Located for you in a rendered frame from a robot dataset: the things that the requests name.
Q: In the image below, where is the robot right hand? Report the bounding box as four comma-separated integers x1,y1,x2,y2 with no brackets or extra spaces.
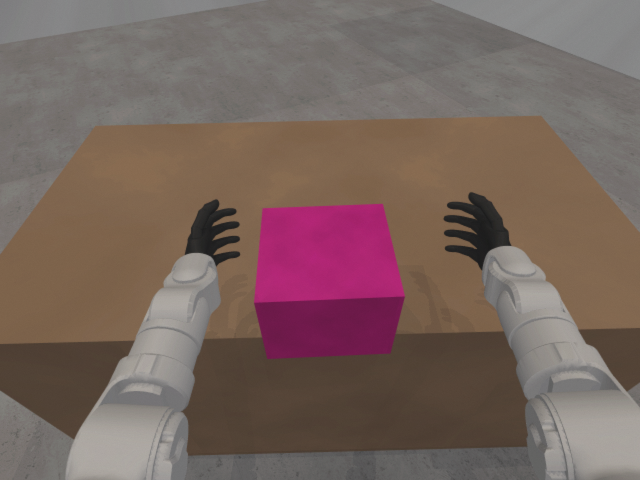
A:
444,192,511,270

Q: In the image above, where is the robot left hand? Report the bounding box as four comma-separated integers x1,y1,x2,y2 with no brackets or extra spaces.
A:
185,199,240,266

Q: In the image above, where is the robot left upper arm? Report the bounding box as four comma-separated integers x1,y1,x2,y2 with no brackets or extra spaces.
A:
68,403,188,480

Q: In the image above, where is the robot right upper arm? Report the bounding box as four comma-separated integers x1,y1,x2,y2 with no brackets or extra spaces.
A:
525,389,640,480

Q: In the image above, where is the carton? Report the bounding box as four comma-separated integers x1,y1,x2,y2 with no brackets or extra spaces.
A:
254,204,405,359

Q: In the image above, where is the pedestal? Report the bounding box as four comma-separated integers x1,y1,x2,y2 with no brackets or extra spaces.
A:
0,116,640,456

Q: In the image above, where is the robot right forearm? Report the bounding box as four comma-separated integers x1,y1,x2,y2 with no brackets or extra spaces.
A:
482,246,640,412

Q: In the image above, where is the robot left forearm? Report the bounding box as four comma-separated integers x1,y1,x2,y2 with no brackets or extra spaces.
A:
65,253,221,480

